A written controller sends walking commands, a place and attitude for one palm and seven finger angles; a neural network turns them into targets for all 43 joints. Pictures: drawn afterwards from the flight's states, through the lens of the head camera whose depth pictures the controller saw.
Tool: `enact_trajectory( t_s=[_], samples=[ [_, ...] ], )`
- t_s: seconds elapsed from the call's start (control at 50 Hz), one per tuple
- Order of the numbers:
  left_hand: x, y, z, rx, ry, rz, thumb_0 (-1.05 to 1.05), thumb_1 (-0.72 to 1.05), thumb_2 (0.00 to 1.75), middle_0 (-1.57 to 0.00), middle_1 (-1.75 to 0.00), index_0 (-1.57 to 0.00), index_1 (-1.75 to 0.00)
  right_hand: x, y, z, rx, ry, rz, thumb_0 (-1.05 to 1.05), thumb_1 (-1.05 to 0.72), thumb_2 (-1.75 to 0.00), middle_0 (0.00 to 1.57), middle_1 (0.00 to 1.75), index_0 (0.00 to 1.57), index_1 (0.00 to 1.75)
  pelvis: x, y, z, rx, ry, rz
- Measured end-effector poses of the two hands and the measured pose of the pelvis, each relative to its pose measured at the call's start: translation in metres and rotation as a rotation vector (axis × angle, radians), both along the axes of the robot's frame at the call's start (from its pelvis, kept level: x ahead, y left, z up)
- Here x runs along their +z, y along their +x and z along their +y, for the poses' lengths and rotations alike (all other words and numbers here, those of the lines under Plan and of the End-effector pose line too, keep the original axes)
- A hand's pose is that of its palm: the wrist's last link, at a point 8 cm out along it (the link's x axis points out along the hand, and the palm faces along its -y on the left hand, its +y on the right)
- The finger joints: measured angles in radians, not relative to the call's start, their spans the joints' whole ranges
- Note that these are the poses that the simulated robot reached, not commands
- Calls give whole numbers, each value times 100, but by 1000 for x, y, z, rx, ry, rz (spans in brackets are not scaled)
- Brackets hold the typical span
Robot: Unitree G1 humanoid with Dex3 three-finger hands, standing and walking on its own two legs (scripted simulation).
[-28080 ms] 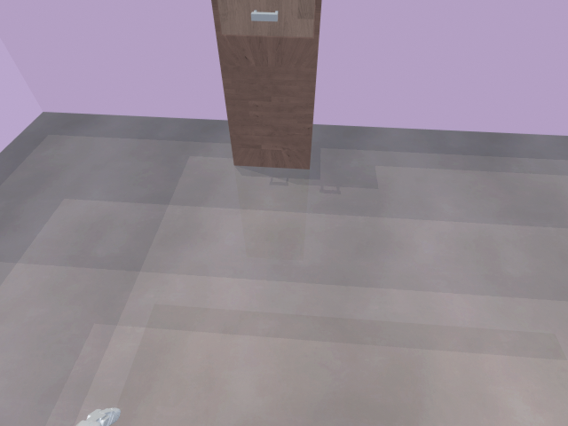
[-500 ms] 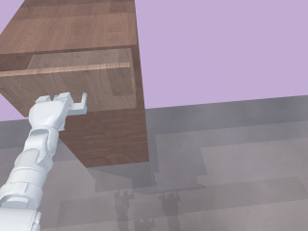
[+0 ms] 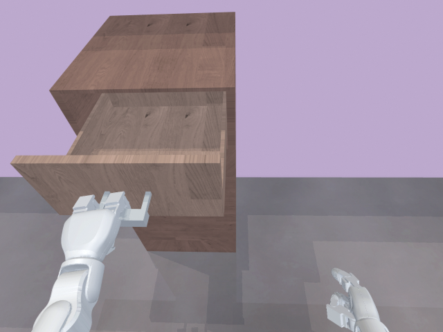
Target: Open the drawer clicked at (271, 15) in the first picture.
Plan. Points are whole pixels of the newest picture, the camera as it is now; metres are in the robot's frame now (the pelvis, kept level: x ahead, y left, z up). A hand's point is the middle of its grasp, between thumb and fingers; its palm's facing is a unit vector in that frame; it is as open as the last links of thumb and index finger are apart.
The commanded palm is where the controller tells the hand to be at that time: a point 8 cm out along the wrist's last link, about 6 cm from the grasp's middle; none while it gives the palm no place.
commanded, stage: pull the drawer open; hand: left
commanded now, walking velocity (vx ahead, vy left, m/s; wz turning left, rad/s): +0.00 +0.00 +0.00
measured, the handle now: (123, 207) +0.33 +0.23 +0.04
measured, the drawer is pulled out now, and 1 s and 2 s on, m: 0.22 0.30 0.30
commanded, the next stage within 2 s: open the thumb to release the handle in 0.72 s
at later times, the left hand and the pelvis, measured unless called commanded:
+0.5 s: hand (89, 292) +0.18 +0.24 +0.02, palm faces -0.04 -0.07 -1.00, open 6.1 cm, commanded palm +0.13 +0.24 +0.07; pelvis +0.00 -0.02 -0.01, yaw -1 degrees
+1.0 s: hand (78, 289) +0.18 +0.26 +0.02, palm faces +0.05 -0.04 -1.00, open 6.4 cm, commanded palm +0.15 +0.25 +0.07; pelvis +0.00 -0.01 -0.02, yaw -1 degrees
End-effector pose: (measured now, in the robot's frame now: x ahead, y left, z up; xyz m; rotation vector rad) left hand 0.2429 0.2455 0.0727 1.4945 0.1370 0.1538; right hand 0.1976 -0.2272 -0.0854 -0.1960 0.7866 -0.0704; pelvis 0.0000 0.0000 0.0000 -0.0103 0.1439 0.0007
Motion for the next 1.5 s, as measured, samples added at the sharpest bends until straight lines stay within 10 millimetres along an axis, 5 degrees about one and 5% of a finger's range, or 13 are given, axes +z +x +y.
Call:
enact_trajectory(
  t_s=[0.16, 0.44, 0.66, 0.94, 1.08, 1.34, 1.5],
  samples=[
    [1, -27, -3, 30, -5, 22, 2, 71, 78, -31, -131, -37, -135, 7, 19, 15, 78, 24, -49, 1, -90, -90, 20, 30, 20, 30, 1, -3, -9, 7, 6, -26],
    [4, -84, -6, 26, -13, 62, 2, 72, 76, -28, -130, -35, -133, -9, -12, -17, 41, -8, 26, 1, -90, -90, 20, 30, 20, 30, -3, 0, -18, -21, 12, -13],
    [3, -87, -4, -15, 1, 48, 1, 73, 77, -27, -126, -30, -129, -15, -23, -32, -26, -19, 37, 1, -90, -90, 20, 30, 20, 30, -11, 3, -15, -48, 14, 27],
    [0, -85, 12, 17, 55, -19, -2, 68, 80, -34, -130, -34, -130, -26, -13, -10, 3, -6, 47, 1, -90, -90, 20, 30, 20, 30, -18, 1, -7, -24, 3, 37],
    [0, -86, 10, 71, -2, -15, -1, 46, 71, -37, -130, -36, -129, -22, -10, 2, 22, 4, 32, 1, -90, -90, 20, 30, 20, 30, -14, -2, -6, -7, 1, 11],
    [1, -89, 4, 27, 1, 12, 0, -27, 40, -34, -123, -32, -123, -9, -10, 4, 60, -17, -6, 1, -90, -90, 20, 30, 20, 30, -8, -14, -11, 2, 3, -32],
    [2, -90, -3, 37, -18, -2, -1, -45, 32, -33, -121, -30, -119, -10, -17, -3, 51, -16, -6, 1, -90, -90, 20, 30, 20, 30, -7, -18, -14, 5, 4, -35]
  ],
)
